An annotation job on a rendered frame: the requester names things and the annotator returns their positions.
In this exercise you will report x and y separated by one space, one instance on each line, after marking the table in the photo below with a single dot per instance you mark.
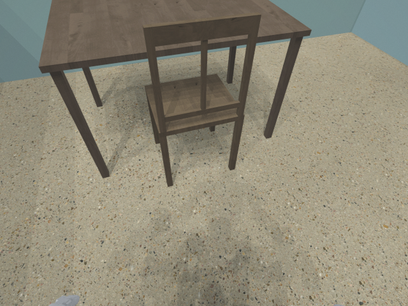
85 33

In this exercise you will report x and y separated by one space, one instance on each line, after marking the chair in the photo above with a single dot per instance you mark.
200 102

